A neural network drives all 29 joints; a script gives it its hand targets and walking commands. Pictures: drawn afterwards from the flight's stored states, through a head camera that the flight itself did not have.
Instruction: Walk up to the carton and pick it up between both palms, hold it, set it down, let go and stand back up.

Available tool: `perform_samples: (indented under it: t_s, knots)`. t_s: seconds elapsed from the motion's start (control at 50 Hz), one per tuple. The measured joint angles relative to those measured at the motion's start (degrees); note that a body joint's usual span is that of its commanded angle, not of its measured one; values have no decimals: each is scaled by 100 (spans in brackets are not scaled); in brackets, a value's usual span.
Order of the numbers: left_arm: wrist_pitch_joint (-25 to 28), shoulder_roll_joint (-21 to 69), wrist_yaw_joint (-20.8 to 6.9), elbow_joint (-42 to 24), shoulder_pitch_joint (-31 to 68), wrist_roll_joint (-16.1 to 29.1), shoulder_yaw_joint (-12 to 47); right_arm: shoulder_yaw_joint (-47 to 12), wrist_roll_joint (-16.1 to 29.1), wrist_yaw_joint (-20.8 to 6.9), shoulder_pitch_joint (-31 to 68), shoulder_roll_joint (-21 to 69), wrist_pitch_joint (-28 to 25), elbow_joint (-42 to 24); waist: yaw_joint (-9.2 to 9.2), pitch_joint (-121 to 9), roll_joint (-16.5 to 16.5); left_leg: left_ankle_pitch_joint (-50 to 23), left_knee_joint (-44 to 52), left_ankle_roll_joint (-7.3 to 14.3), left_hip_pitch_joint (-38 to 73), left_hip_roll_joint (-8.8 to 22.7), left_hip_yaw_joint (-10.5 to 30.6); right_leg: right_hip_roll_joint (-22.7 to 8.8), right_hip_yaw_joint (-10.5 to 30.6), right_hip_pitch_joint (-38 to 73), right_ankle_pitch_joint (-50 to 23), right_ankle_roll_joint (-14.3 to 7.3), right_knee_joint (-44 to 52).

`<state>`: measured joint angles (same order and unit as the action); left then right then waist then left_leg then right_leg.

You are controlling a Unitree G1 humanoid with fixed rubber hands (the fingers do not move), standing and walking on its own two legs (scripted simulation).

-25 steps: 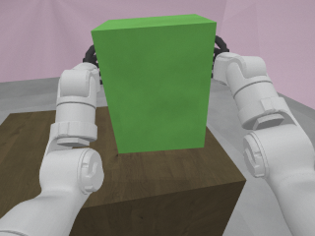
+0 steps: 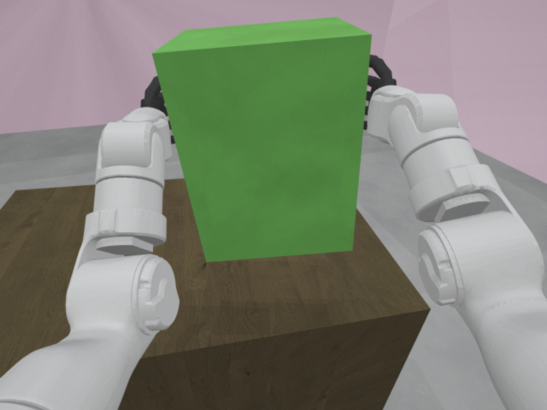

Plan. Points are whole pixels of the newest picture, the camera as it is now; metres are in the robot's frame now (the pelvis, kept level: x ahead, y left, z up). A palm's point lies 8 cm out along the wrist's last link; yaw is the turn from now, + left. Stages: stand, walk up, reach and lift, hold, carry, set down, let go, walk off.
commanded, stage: set down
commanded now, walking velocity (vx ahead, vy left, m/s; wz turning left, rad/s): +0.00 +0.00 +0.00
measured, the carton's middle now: (269, 142) +0.38 -0.01 +0.29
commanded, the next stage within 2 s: none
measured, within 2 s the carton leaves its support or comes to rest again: neither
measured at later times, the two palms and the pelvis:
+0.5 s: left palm (154, 142) +0.41 +0.16 +0.28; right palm (360, 128) +0.40 -0.14 +0.30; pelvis +0.00 +0.00 +0.00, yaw +0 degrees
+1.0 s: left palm (163, 159) +0.42 +0.15 +0.24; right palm (357, 151) +0.40 -0.15 +0.26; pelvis +0.01 +0.00 +0.00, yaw +0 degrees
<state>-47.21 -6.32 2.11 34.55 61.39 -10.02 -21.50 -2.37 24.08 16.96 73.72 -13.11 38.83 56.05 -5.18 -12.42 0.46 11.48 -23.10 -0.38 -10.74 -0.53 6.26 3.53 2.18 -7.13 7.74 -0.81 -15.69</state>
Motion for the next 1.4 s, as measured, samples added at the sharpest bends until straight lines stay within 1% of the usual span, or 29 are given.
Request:
perform_samples:
  t_s: [0.1,0.18,0.28,0.36,0.44,0.54,0.68,0.74,0.96,1.2,1.4]
  knots:
    - [124,-12,118,-166,-70,122,105,188,-43,4,-95,46,-171,-176,-64,31,-11,50,-82,-1,-29,-5,30,0,-34,17,22,4,-3]
    - [402,26,122,4,46,29,-62,376,-192,-58,-20,105,-448,-17,-63,100,-43,50,-50,15,50,-12,10,-12,-22,76,35,12,-5]
    - [894,30,39,408,201,-184,-270,632,-518,-237,89,214,-927,334,-42,260,-88,6,78,28,233,-25,-18,-38,-8,222,28,16,48]
    - [1126,6,-48,514,135,-328,-309,698,-702,-304,-14,340,-1255,457,-40,459,-164,-31,194,23,447,-21,-36,-46,-4,413,11,9,120]
    - [1265,-4,-73,474,-87,-355,-217,667,-776,-330,-279,461,-1491,423,-38,608,-237,-43,233,14,545,-12,-33,-44,-23,515,3,-2,157]
    - [1437,-30,-7,326,-414,-177,12,616,-804,-339,-675,574,-1732,201,-54,707,-289,-27,180,1,513,-8,4,-41,-82,525,5,-10,163]
    - [1617,-29,147,306,-605,18,262,684,-880,-385,-959,616,-1900,17,-69,738,-282,-17,137,12,439,-28,27,-64,-135,483,12,5,158]
    - [1672,3,181,395,-568,13,255,728,-931,-420,-968,594,-1918,33,-58,732,-263,-17,148,28,442,-39,5,-81,-127,470,24,19,144]
    - [1767,106,177,663,-499,-177,102,841,-1115,-557,-964,598,-2048,319,-13,786,-256,-28,247,55,561,-37,-104,-102,-63,531,25,39,170]
    - [2013,136,206,746,-701,-146,167,1035,-1381,-617,-1215,731,-2265,302,36,840,-275,-24,230,39,525,-14,-130,-93,-91,496,19,26,160]
    - [2240,126,207,1169,-605,-179,102,1344,-1750,-681,-1241,819,-2404,508,89,821,-291,-69,311,41,511,-15,-168,-112,-103,435,19,24,147]
